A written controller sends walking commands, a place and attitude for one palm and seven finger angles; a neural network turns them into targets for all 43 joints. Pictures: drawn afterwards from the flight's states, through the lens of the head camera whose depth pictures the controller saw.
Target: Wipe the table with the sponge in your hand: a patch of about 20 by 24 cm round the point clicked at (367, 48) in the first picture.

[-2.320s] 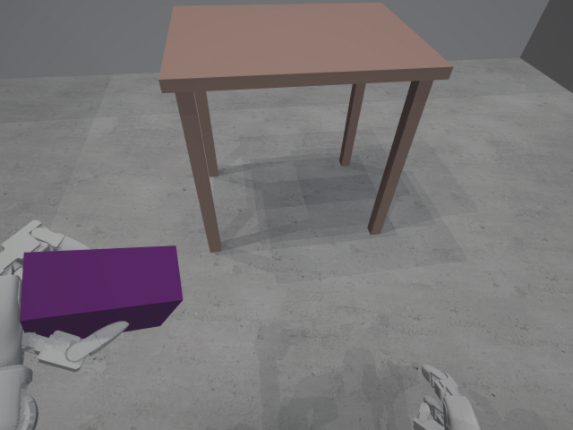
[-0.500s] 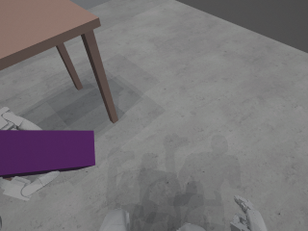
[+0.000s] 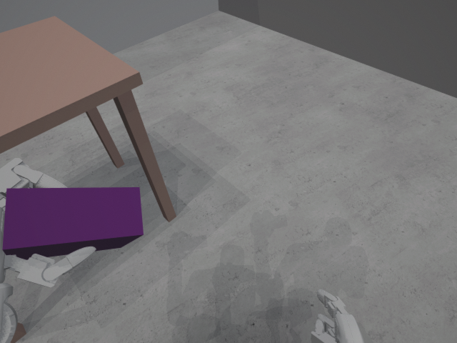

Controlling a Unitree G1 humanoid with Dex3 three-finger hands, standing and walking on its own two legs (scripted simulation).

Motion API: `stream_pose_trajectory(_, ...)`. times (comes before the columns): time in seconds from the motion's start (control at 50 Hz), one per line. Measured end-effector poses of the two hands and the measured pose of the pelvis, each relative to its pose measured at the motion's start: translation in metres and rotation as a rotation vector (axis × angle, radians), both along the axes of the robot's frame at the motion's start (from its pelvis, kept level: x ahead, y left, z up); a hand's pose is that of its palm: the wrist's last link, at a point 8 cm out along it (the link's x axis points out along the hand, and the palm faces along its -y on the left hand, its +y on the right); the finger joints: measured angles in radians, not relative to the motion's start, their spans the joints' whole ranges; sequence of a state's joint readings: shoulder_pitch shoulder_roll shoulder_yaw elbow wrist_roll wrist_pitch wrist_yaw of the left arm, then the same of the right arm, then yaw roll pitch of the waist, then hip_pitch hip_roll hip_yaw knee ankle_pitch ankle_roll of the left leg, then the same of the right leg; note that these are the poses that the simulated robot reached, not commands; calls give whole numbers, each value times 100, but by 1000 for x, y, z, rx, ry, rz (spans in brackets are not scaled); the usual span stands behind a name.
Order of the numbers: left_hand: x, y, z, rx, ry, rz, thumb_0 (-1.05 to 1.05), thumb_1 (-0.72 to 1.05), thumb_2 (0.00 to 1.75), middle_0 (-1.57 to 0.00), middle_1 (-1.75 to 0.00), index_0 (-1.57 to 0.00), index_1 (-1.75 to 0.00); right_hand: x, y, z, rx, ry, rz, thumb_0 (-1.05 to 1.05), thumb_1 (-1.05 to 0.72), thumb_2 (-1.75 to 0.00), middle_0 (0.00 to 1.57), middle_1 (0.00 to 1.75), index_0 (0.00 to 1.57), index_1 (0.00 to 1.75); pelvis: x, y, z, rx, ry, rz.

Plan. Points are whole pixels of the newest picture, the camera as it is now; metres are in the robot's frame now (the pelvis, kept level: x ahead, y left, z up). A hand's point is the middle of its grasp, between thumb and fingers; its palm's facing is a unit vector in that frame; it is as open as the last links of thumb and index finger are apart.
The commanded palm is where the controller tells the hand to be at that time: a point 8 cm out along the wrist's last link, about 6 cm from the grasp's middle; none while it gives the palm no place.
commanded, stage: turn to face it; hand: left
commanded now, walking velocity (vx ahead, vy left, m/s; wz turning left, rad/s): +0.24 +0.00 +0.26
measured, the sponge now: (95, 222) +0.23 +0.19 +0.16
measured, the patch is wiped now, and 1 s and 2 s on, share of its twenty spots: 0.00 0.00 0.00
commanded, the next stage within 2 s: take the last steps up to it in 0.78 s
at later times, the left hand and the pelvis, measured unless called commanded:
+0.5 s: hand (56, 166) +0.30 +0.26 +0.20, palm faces +0.46 -0.76 -0.46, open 10.1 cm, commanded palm +0.23 +0.29 +0.19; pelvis +0.10 +0.00 +0.01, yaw +8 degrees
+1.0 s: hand (55, 222) +0.22 +0.22 +0.19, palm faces +0.63 -0.65 -0.42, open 10.1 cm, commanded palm +0.15 +0.25 +0.19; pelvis +0.09 -0.07 +0.01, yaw +19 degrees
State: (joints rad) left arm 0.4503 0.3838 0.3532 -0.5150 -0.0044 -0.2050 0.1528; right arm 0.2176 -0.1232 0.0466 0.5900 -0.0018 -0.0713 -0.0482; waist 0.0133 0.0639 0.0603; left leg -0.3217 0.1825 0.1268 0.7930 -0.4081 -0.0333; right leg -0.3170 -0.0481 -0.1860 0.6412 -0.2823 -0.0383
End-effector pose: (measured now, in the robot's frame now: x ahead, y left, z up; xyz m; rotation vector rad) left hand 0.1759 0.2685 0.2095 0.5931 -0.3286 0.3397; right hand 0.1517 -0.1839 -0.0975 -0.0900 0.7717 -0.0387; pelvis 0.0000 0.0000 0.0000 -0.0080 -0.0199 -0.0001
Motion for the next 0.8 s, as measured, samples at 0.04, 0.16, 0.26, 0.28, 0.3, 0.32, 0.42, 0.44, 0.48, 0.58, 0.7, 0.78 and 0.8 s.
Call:
stream_pose_trajectory(0.04, 13, -2, -2, -24, 11, 18, -1, -49, 98, -76, -133, -75, -133, 9, -13, -6, -17, 48, 4, 1, -90, -89, 21, 30, 20, 30, 11, -3, 2, 9, 1, 8)
stream_pose_trajectory(0.16, 43, 2, -9, -47, 89, 57, -1, -49, 98, -76, -133, -75, -133, 37, -53, 6, -117, 125, -28, 2, -90, -89, 21, 30, 20, 30, 45, -6, 15, 31, 19, 33)
stream_pose_trajectory(0.26, 62, 9, -8, -35, 62, 44, -1, -49, 98, -76, -133, -75, -133, 71, -69, 23, -219, 108, -27, 2, -90, -90, 20, 30, 20, 30, 72, -1, 13, 37, 20, 60)
stream_pose_trajectory(0.28, 66, 12, -8, -31, 45, 41, -1, -49, 98, -76, -133, -75, -133, 79, -69, 25, -235, 96, -28, 2, -90, -90, 20, 30, 19, 30, 78, 1, 10, 37, 18, 62)
stream_pose_trajectory(0.3, 70, 15, -9, -26, 23, 36, -1, -49, 98, -76, -133, -75, -133, 88, -69, 25, -249, 76, -33, 2, -90, -90, 20, 30, 19, 30, 84, 5, 5, 32, 13, 59)
stream_pose_trajectory(0.32, 74, 19, -10, -20, -2, 28, -1, -49, 98, -76, -133, -75, -133, 98, -67, 25, -257, 51, -43, 2, -90, -90, 20, 30, 19, 30, 89, 8, 0, 27, 8, 57)
stream_pose_trajectory(0.42, 91, 31, -6, -5, -39, 39, -1, -49, 98, -76, -133, -75, -133, 131, -39, 29, -177, -10, -5, 2, -91, -90, 20, 30, 19, 30, 97, 4, 0, 2, -7, 103)
stream_pose_trajectory(0.44, 90, 31, -3, -5, -39, 43, -1, -49, 98, -76, -133, -75, -133, 135, -32, 31, -156, -19, 13, 2, -91, -90, 20, 30, 19, 30, 99, 3, 2, -7, -4, 111)
stream_pose_trajectory(0.48, 83, 26, 4, -8, -38, 47, -1, -49, 98, -76, -133, -75, -133, 142, -20, 34, -118, -36, 52, 2, -91, -90, 20, 30, 19, 30, 102, -2, 6, -22, 4, 124)
stream_pose_trajectory(0.58, 56, 11, 13, -13, -6, 112, -1, -49, 98, -76, -133, -75, -133, 154, -4, 32, -50, -54, 149, 1, -90, -90, 21, 30, 20, 30, 109, -18, 11, -42, 17, 167)
stream_pose_trajectory(0.7, 31, -9, -4, -50, 24, 283, -1, -49, 98, -76, -133, -75, -133, 165, -17, 9, -15, -46, 250, 1, -90, -89, 21, 30, 20, 30, 108, -52, 1, -17, -7, 210)
stream_pose_trajectory(0.78, 26, -25, -18, -157, 49, 331, -1, -49, 98, -76, -133, -75, -133, 166, -42, 7, -69, -11, 268, 2, -90, -89, 21, 30, 20, 30, 105, -64, 7, 17, -16, 254)
stream_pose_trajectory(0.8, 25, -28, -20, -169, 56, 329, -1, -49, 98, -76, -133, -75, -133, 166, -49, 10, -85, -7, 262, 2, -90, -89, 21, 30, 20, 30, 105, -66, 9, 25, -14, 262)
